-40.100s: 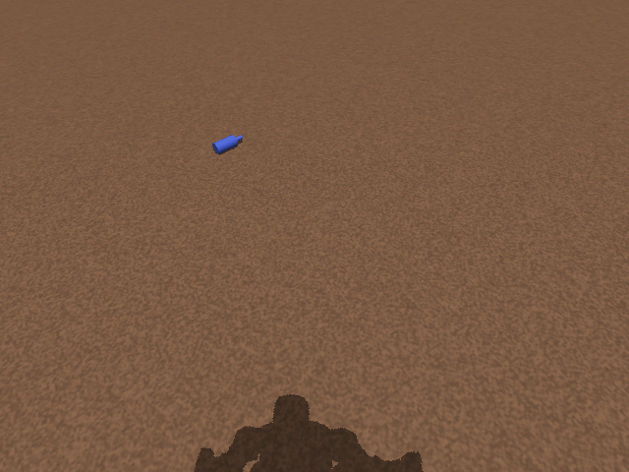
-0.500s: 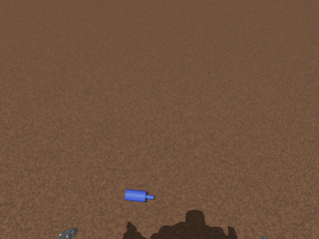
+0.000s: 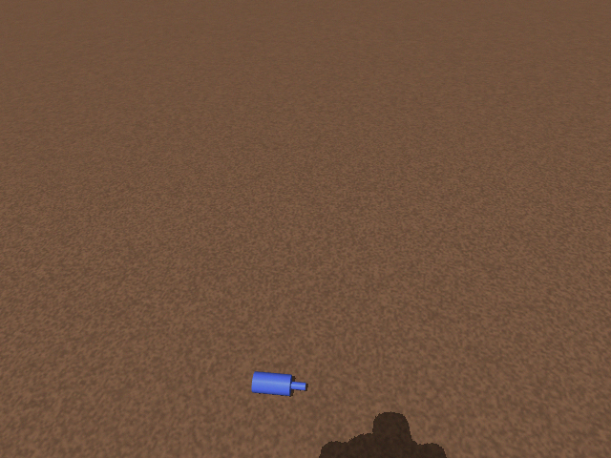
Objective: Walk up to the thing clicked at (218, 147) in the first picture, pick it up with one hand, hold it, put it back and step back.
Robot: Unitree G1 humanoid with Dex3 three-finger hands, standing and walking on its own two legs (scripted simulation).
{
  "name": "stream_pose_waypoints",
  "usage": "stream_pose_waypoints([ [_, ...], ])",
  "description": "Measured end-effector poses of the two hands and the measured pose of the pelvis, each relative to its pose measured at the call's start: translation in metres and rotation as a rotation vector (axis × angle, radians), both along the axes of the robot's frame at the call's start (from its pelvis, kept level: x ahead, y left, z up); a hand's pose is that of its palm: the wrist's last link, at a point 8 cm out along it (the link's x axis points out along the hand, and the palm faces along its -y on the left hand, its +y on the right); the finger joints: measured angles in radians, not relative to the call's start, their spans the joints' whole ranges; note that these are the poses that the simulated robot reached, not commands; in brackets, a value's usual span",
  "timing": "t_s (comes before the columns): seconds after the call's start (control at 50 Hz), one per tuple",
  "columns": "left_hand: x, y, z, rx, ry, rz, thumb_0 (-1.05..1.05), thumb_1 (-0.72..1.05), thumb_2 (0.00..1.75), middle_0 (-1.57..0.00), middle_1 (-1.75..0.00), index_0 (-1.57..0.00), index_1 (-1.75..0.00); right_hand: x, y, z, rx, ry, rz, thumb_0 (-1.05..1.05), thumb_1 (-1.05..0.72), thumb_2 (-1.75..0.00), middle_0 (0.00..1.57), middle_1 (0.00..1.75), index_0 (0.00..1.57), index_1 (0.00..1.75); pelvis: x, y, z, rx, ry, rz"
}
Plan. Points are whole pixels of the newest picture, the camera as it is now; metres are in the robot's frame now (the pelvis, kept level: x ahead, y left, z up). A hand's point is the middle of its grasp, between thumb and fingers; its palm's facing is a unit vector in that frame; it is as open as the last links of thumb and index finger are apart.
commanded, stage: stand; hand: left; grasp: from above
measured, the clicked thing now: (279, 384) +0.50 +0.15 -0.75
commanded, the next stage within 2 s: step back in 1.72 s
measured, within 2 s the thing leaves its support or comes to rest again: neither
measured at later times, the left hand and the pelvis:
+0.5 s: hand out of the picture +0.08 +0.22 -0.16, palm faces +0.02 -0.95 -0.32, open 7.4 cm; pelvis +0.01 -0.02 +0.00, yaw +0 degrees
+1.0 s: hand out of the picture +0.10 +0.22 -0.15, palm faces +0.01 -0.94 -0.34, open 7.4 cm; pelvis +0.02 -0.02 +0.00, yaw -1 degrees
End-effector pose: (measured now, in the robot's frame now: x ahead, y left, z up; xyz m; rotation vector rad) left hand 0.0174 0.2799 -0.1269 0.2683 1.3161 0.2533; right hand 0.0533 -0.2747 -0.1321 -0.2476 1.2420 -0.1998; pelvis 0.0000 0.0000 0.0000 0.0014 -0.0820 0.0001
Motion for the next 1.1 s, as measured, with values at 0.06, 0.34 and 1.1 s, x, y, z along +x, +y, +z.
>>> stream_pose_waypoints([
  [0.06, 0.004, -0.001, 0.002, 0.005, -0.004, -0.002, 0.01, 0.91, 0.90, -0.20, -0.30, -0.20, -0.30, 0.001, -0.004, 0.000, -0.002, 0.003, 0.001, 0.01, -0.90, -0.90, 0.20, 0.30, 0.21, 0.30, 0.001, -0.003, 0.001, 0.001, 0.000, 0.000],
  [0.34, 0.035, -0.014, 0.005, -0.003, -0.049, -0.025, 0.01, 0.91, 0.90, -0.20, -0.30, -0.20, -0.30, 0.008, -0.023, 0.005, -0.018, 0.007, 0.002, 0.01, -0.90, -0.90, 0.20, 0.30, 0.21, 0.30, 0.007, -0.015, 0.003, -0.001, 0.005, -0.001],
  [1.1, 0.073, -0.016, 0.012, 0.006, -0.087, -0.051, 0.01, 0.91, 0.90, -0.20, -0.30, -0.20, -0.30, 0.032, -0.040, 0.011, -0.034, -0.018, 0.006, 0.01, -0.90, -0.90, 0.20, 0.30, 0.21, 0.30, 0.020, -0.024, 0.005, 0.000, 0.020, -0.013],
])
